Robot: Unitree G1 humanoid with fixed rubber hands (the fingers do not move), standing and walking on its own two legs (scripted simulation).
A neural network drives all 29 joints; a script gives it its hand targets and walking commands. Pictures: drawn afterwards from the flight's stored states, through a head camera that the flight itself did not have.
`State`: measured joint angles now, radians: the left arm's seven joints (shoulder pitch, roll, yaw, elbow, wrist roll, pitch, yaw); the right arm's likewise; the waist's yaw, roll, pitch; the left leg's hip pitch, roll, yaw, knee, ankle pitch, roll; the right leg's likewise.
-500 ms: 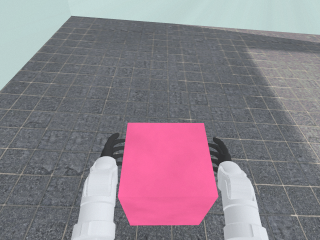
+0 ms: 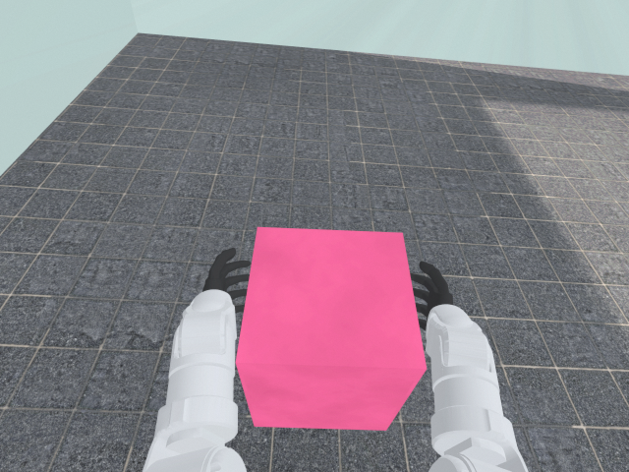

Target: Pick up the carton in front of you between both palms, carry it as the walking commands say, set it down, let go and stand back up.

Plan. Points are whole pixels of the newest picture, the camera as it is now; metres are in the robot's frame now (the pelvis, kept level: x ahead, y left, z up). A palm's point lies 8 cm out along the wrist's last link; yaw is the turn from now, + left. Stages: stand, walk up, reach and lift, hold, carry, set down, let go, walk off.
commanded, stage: set down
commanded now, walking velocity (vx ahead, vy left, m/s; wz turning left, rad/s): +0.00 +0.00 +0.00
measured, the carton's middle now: (325, 334) +0.32 +0.00 -0.04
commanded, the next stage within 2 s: none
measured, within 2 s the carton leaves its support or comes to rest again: neither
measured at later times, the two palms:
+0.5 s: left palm (223, 360) +0.33 +0.17 -0.17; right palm (388, 349) +0.37 -0.12 -0.17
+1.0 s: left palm (222, 379) +0.35 +0.19 -0.31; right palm (361, 358) +0.42 -0.10 -0.31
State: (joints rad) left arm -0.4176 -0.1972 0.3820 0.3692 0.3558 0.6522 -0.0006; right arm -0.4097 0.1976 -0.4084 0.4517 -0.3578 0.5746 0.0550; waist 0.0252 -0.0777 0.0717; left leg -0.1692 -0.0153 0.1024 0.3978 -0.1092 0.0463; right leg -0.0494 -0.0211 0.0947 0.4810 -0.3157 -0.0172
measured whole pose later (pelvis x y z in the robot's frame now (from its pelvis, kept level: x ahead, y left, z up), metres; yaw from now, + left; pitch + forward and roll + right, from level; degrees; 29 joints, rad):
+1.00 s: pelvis -0.06 -0.04 -0.22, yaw +0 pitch +45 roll -3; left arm -0.82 -0.07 0.52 0.52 0.24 0.26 0.02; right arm -0.92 0.04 -0.36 0.72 -0.18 0.21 -0.07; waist 0.09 -0.09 -0.18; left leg -1.94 0.05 -0.04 1.45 -0.30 -0.01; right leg -1.78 0.08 -0.02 1.59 -0.60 -0.01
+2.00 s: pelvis -0.09 -0.06 -0.38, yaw +0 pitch +47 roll +2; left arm -1.22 0.15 0.54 0.87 0.05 0.21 0.01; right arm -1.42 -0.20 -0.09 1.08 -0.09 0.22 -0.13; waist 0.24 -0.04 0.12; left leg -2.41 0.03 -0.07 1.93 -0.34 -0.08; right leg -2.28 0.12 -0.02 2.14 -0.68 -0.03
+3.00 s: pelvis -0.09 -0.04 -0.39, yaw +2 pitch +42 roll +3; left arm -1.31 0.28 0.46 1.23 -0.14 -0.02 0.05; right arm -1.49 -0.35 0.08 1.16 -0.01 0.10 -0.07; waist 0.20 0.05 0.28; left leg -2.38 0.03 -0.01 1.97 -0.33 -0.05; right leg -2.25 0.12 0.04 2.21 -0.69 0.01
